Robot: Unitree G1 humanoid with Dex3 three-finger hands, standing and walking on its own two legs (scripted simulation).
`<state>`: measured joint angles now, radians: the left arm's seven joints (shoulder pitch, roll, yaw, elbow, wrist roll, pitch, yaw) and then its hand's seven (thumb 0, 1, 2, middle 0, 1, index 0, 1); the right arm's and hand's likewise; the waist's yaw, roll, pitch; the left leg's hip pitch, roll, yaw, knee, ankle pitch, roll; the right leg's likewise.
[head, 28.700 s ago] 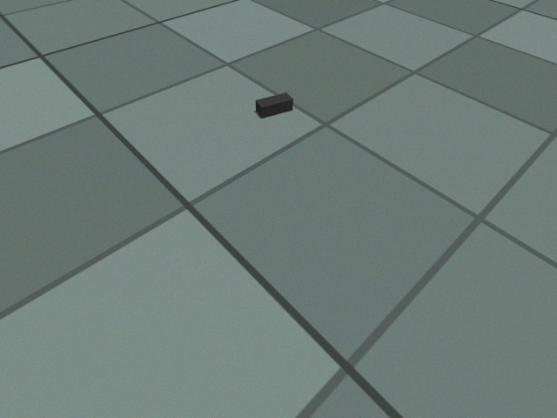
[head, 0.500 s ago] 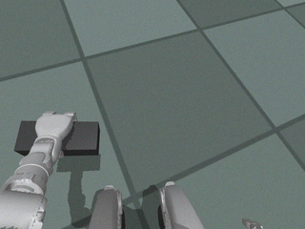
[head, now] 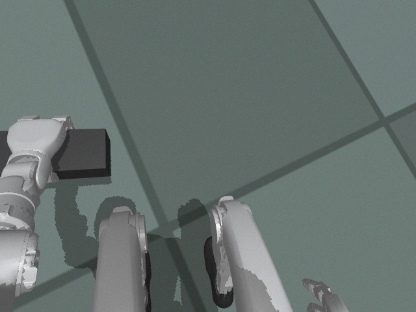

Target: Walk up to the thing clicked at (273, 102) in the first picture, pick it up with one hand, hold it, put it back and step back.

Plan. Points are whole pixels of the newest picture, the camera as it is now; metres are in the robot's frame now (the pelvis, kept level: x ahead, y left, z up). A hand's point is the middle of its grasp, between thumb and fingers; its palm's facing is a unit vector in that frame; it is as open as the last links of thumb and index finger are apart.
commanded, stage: crouch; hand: left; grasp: from above
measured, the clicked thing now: (54, 155) +0.43 +0.27 -0.20
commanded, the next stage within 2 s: lower in 0.78 s
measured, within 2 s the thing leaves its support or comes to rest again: neither
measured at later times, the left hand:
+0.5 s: hand (63, 155) +0.45 +0.27 -0.26, palm faces -0.48 -0.04 -0.87, open 11.5 cm
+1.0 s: hand (67, 153) +0.46 +0.27 -0.30, palm faces -0.48 -0.04 -0.87, open 11.5 cm
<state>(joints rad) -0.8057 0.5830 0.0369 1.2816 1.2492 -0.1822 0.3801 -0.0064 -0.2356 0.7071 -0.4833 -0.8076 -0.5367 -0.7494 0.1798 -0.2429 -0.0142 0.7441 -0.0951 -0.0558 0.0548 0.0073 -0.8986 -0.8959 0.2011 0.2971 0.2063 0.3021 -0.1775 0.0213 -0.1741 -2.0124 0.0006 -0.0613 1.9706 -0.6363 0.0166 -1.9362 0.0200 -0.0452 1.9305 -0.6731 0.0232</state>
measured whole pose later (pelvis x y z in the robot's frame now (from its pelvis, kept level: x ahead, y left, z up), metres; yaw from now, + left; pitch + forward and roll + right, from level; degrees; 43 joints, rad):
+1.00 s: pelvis -0.01 -0.01 -0.12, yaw -5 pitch +36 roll -8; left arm -0.97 0.79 0.12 1.47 1.29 -0.23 0.40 -0.01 -0.24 0.70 -0.51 -0.79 -0.56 -0.73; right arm 0.15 -0.27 0.08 0.74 -0.15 -0.05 0.13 0.00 -0.91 -0.90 0.20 0.30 0.20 0.30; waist -0.25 -0.02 -0.03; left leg -2.31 0.02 -0.13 2.36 -0.69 0.00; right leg -2.22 0.05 -0.11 2.28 -0.70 0.02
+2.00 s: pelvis -0.01 +0.00 -0.16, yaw -10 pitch +30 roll -12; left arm -1.00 0.95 0.14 1.63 1.31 -0.28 0.55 -0.01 -0.23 0.69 -0.50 -0.79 -0.55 -0.72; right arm 0.09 -0.32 0.21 0.70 -0.21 -0.12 0.17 0.00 -0.90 -0.89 0.20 0.30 0.20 0.30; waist -0.31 -0.11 0.09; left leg -2.37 0.03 -0.22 2.53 -0.71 0.00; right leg -2.26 0.08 -0.18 2.39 -0.69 0.03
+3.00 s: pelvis -0.01 +0.00 -0.15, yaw -10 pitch +29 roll -13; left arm -1.02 1.00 0.10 1.66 1.27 -0.26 0.55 0.00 -0.49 1.01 -0.09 -1.09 -0.10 -1.08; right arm 0.07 -0.32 0.27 0.67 -0.22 -0.18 0.21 0.00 -0.90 -0.90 0.20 0.30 0.20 0.30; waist -0.32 -0.13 0.13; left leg -2.36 0.03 -0.24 2.53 -0.71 0.00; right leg -2.24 0.09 -0.19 2.37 -0.68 0.04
